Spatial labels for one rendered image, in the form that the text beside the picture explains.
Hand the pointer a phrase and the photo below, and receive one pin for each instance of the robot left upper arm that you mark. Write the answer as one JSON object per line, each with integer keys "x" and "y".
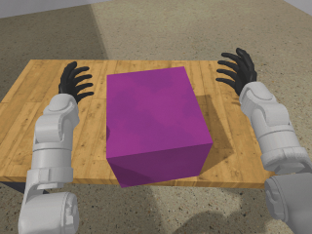
{"x": 51, "y": 213}

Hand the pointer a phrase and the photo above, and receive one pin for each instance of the carton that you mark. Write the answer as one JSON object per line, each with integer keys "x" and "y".
{"x": 155, "y": 129}

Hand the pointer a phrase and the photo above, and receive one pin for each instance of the left robot forearm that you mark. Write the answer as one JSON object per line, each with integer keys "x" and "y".
{"x": 52, "y": 148}

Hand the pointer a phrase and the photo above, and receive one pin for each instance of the robot right upper arm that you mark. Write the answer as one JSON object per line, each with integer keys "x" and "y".
{"x": 289, "y": 198}

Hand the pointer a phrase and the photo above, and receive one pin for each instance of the table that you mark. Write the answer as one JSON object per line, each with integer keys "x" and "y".
{"x": 234, "y": 158}

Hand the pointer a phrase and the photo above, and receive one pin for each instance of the right robot hand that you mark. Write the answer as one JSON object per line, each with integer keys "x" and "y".
{"x": 244, "y": 70}

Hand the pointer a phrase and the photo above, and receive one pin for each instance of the right robot forearm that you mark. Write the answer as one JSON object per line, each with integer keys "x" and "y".
{"x": 273, "y": 129}

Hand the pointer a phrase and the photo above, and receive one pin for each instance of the left robot hand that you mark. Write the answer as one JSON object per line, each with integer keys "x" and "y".
{"x": 68, "y": 81}

